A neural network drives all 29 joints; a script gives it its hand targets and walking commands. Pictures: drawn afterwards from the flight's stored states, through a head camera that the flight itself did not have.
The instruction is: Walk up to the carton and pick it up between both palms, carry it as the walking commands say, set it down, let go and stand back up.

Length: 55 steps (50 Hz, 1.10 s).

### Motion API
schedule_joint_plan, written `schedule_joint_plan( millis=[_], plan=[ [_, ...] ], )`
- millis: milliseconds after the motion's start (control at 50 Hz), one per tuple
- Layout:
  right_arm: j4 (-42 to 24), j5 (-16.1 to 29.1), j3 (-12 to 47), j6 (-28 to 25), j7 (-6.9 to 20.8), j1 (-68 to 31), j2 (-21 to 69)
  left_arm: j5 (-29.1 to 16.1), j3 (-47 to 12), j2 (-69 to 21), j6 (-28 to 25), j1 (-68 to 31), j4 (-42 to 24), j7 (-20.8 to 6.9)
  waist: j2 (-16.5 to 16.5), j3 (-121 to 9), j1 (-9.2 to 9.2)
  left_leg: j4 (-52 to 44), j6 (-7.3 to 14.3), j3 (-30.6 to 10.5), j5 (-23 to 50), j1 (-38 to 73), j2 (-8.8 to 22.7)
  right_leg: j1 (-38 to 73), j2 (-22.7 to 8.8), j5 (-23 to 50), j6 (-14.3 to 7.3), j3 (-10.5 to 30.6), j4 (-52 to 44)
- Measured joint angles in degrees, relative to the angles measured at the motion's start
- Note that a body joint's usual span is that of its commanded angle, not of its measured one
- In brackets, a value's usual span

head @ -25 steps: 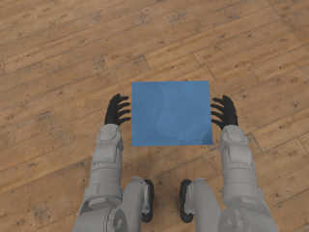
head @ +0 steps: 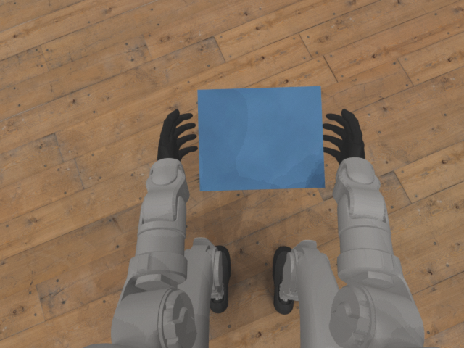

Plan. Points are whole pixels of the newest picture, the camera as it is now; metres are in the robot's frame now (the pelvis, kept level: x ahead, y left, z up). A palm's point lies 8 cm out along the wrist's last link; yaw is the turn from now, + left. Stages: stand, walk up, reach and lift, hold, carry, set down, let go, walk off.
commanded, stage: set down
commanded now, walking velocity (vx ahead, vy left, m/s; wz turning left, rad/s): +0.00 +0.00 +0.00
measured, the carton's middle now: (257, 144) +0.46 +0.00 -0.18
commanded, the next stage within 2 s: none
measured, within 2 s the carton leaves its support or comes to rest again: neither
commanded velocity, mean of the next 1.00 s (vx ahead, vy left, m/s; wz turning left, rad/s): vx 0.00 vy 0.00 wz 0.00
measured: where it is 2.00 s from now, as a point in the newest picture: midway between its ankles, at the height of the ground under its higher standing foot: (250, 291)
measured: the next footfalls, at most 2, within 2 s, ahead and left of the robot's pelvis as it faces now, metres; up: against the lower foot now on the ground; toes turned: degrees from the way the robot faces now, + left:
none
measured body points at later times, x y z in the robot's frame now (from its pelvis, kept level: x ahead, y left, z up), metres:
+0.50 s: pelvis -0.02 +0.00 -0.07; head +0.27 +0.00 +0.28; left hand +0.44 +0.15 -0.18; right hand +0.45 -0.16 -0.19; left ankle +0.09 +0.10 -0.56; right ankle +0.10 -0.11 -0.56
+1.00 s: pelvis -0.03 +0.00 -0.12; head +0.30 +0.00 +0.18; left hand +0.46 +0.15 -0.27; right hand +0.47 -0.16 -0.27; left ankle +0.09 +0.10 -0.56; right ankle +0.10 -0.11 -0.56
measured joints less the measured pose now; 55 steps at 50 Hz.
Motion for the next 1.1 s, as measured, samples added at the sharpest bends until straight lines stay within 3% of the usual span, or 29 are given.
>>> schedule_joint_plan(
  millis=[180,1100],
  plan=[
    [0.5,0.0,-0.1,0.4,-0.4,-3.5,-0.7,-0.4,0.0,0.9,0.7,-3.4,0.0,1.4,0.1,0.0,0.0,5.1,0.0,-0.2,-0.7,-6.8,0.0,-6.7,0.0,-0.7,0.0,0.0,5.0],
    [7.9,4.6,0.0,0.2,-1.6,-22.0,-8.8,-5.2,0.0,8.6,-0.1,-22.5,7.0,1.4,0.4,13.8,0.0,25.9,0.1,-0.5,-3.2,-27.1,0.0,-26.8,0.0,-3.2,-0.2,0.1,25.6]
  ],
)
